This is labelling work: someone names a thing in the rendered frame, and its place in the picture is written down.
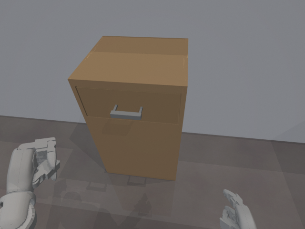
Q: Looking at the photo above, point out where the robot right hand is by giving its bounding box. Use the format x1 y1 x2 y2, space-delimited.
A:
220 189 257 229

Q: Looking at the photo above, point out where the drawer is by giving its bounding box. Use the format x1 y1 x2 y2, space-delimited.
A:
76 87 180 124

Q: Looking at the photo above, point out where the handle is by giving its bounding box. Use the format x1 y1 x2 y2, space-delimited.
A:
110 105 143 120

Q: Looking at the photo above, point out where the cabinet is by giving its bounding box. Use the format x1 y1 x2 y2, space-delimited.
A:
68 36 188 181

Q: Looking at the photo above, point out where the left robot forearm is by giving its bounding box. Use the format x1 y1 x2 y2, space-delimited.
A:
0 191 37 229

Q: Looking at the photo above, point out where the robot left hand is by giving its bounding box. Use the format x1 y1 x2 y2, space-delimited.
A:
6 137 60 194

